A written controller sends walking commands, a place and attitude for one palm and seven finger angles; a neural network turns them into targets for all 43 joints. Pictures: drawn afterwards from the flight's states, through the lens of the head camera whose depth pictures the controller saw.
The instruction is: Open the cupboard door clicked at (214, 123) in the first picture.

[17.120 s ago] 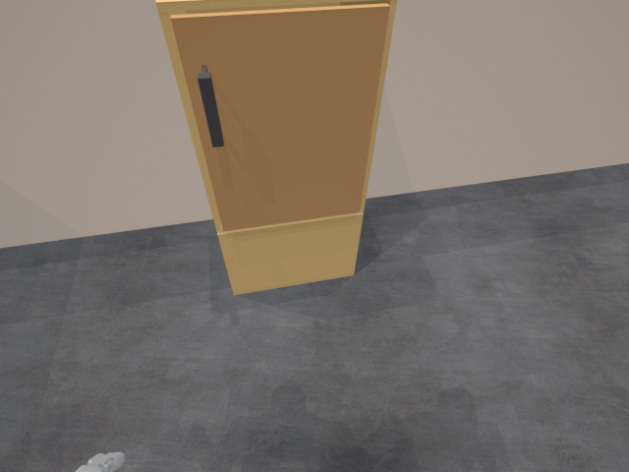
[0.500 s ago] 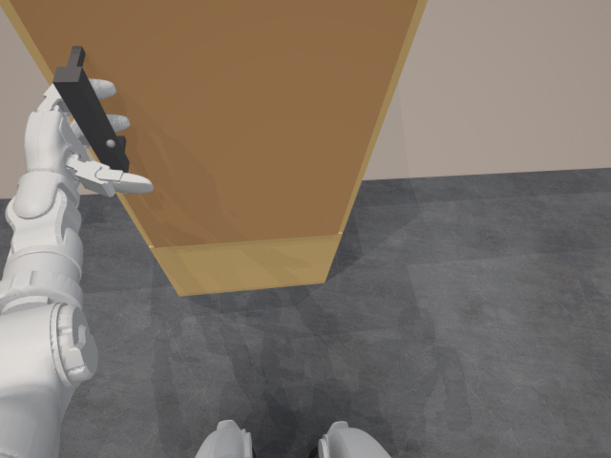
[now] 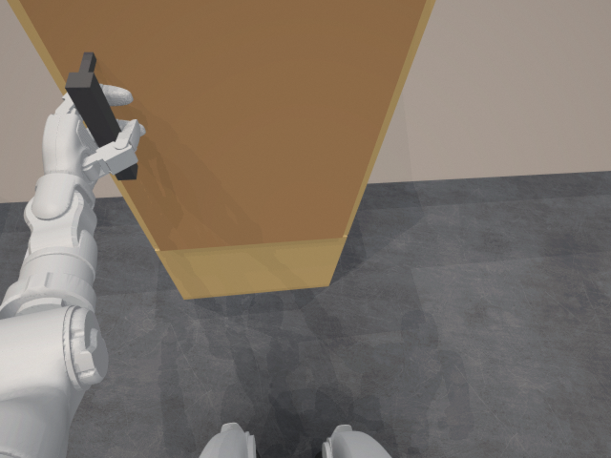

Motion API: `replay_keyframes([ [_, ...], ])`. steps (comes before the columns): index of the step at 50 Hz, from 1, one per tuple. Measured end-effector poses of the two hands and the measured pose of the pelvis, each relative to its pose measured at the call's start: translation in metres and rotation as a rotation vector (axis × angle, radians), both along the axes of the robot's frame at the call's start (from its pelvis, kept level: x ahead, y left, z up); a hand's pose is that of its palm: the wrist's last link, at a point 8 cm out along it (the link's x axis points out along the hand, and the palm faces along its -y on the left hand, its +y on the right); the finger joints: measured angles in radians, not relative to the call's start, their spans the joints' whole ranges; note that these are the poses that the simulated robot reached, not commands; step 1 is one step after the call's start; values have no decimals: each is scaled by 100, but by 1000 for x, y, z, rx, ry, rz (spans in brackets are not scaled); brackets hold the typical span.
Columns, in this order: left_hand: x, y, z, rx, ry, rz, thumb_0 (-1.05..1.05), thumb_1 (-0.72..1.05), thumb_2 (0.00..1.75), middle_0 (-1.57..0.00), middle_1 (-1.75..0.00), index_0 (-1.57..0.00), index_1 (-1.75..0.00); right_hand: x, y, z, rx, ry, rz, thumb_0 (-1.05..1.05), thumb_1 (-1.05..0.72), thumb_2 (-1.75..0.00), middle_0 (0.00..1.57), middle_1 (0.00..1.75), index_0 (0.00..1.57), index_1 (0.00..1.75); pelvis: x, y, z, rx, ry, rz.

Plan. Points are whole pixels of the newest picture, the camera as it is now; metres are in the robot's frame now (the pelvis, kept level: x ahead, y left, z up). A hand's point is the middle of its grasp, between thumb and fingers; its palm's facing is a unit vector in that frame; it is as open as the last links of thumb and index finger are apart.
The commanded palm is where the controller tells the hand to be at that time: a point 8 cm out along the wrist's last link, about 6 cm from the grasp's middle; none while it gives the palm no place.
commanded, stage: close the thumb around the handle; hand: left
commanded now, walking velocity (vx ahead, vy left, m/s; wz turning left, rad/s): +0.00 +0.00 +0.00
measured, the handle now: (109, 121) +0.54 +0.23 +0.09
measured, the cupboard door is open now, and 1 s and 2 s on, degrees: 0 34 40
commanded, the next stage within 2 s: pull the door open along its arc in 0.12 s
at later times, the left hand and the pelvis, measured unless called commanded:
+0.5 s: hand (127, 164) +0.46 +0.20 +0.09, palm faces +0.07 -1.00 +0.00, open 5.8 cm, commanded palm +0.40 +0.24 +0.09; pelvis +0.01 -0.01 +0.01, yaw -1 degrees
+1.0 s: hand (206, 291) +0.29 +0.09 +0.10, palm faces +0.42 -0.91 +0.03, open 6.0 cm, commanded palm +0.22 +0.15 +0.09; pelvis +0.01 -0.03 +0.02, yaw +2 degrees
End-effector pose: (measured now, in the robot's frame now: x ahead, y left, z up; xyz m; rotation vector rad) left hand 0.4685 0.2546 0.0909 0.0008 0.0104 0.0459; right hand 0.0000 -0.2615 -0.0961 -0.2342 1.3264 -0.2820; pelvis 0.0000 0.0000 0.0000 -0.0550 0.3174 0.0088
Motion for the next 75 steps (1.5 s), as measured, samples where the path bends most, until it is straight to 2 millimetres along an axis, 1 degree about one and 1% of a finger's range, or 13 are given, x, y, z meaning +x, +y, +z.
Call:
replay_keyframes([
  [3, 0, 0, 0, -2, 4, 7, 0, 72, 83, -38, -133, -39, -134, 3, 0, 0, 0, -13, -1, 1, -90, -90, 20, 30, 21, 30, 0, 0, 0, 1, -4, -2],
  [17, -7, -2, 0, 0, 1, 24, 0, 71, 81, -37, -135, -38, -135, 10, -3, 0, 9, -35, -4, 1, -90, -90, 20, 30, 21, 30, 2, -3, 2, 7, -14, -8],
  [24, -25, -6, -1, 1, -15, 23, 0, 71, 78, -37, -135, -37, -135, 19, -4, 1, 29, -67, -16, 1, -90, -90, 20, 30, 20, 30, 6, -5, 6, 14, -31, -21],
  [29, -53, -13, -1, -3, -30, 9, 1, 69, 74, -37, -135, -36, -135, 40, -3, 6, 50, -142, -8, 1, -90, -90, 20, 30, 20, 30, 11, -7, 11, 21, -59, -25],
  [34, -93, -27, -2, -30, -44, 29, 1, 67, 72, -37, -135, -36, -135, 77, -1, 12, 71, -259, 37, 1, -90, -90, 20, 30, 20, 30, 13, -8, 15, 26, -90, -23],
  [39, -138, -55, -2, -78, -58, 215, 2, 66, 74, -34, -135, -38, -135, 124, 9, 18, 104, -381, 148, 1, -90, -90, 20, 30, 20, 30, 11, -10, 16, 35, -118, -9],
  [44, -176, -87, 0, -51, -38, 345, 1, 67, 76, -33, -135, -39, -135, 168, 23, 29, 140, -489, 245, 1, -90, -90, 20, 30, 20, 30, 8, -15, 16, 46, -151, 9],
  [47, -198, -105, 2, -37, -13, 379, 1, 67, 75, -33, -135, -39, -135, 186, 31, 37, 158, -542, 272, 1, -90, -90, 20, 30, 20, 30, 8, -20, 17, 51, -175, 16],
  [50, -217, -123, 4, -30, 11, 389, 1, 66, 74, -34, -135, -40, -135, 197, 35, 45, 170, -581, 286, 1, -90, -90, 20, 30, 20, 30, 9, -26, 19, 55, -198, 23],
  [55, -244, -148, 5, -29, 38, 370, 1, 65, 71, -35, -135, -40, -135, 201, 32, 51, 180, -604, 291, 1, -90, -90, 20, 30, 20, 30, 12, -37, 20, 62, -225, 28],
  [59, -255, -161, 6, -4, 38, 355, 0, 65, 70, -36, -134, -40, -135, 198, 22, 46, 176, -595, 296, 1, -90, -90, 20, 30, 20, 30, 11, -45, 19, 67, -236, 40],
  [68, -253, -164, 5, -1, 10, 429, 1, 60, 76, -37, -133, -37, -134, 179, -5, 27, 146, -523, 302, 1, -90, -90, 20, 30, 20, 30, 2, -61, 16, 81, -232, 64],
  [75, -249, -165, 6, 3, -1, 423, 1, 36, 66, -35, -129, -36, -130, 165, -16, 21, 139, -495, 278, 2, -90, -90, 20, 30, 20, 30, -2, -65, 18, 86, -230, 65],
])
